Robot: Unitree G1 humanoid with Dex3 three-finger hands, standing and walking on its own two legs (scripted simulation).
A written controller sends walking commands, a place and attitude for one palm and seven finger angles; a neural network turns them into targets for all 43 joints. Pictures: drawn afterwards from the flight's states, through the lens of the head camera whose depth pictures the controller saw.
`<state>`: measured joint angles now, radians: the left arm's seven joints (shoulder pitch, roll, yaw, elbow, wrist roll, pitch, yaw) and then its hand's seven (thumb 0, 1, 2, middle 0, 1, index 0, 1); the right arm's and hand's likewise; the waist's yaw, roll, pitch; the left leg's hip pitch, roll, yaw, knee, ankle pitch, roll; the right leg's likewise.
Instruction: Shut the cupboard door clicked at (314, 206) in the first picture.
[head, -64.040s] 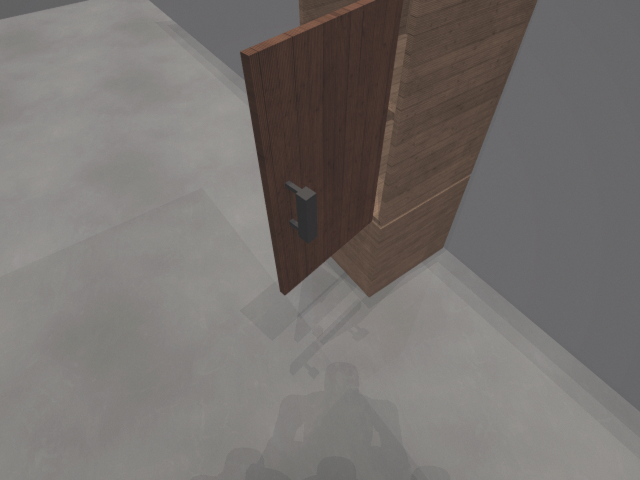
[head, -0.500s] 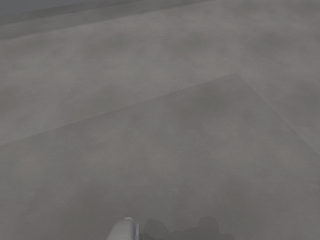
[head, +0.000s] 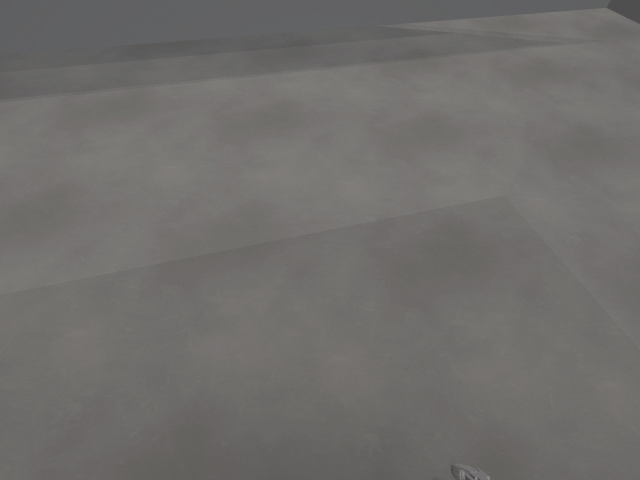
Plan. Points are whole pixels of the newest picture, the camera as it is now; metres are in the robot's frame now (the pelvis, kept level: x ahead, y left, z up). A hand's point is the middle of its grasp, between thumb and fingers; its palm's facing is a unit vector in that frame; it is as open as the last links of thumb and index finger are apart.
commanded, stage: turn to face it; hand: left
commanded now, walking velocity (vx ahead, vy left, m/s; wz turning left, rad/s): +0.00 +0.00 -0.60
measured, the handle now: out of the picture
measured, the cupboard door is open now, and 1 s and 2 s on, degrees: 23 23 23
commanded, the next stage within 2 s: none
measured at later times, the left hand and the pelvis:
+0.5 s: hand out of the picture +0.14 +0.19 -0.18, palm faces -0.22 -0.95 -0.20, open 7.4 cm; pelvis +0.03 +0.01 -0.01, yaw -17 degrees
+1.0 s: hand (268, 417) +0.23 +0.10 -0.16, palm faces -0.58 -0.77 -0.25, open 7.4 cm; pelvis +0.01 +0.01 -0.02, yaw -36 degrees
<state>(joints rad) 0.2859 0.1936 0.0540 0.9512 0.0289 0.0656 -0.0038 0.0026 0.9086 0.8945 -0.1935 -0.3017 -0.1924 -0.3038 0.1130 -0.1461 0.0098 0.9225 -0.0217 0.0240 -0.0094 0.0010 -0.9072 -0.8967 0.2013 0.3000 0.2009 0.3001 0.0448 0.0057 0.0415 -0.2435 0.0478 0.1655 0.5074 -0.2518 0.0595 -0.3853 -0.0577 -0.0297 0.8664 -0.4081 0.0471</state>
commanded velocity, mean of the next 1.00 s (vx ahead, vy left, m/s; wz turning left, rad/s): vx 0.00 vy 0.00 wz -0.60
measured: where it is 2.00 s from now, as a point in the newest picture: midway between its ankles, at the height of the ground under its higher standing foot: outside the picture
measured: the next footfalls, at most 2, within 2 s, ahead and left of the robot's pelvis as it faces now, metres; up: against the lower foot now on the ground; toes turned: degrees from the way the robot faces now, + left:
right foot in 0.12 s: +0.03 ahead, -0.13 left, +0.00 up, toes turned -9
left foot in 0.50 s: +0.12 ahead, +0.10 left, +0.00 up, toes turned -16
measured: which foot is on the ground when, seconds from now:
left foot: down 0.00-0.12, up 0.14-0.48, down 0.50-0.98, up 1.00-1.00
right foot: up 0.00-0.10, down 0.12-0.50, up 0.52-0.96, down 0.98-1.00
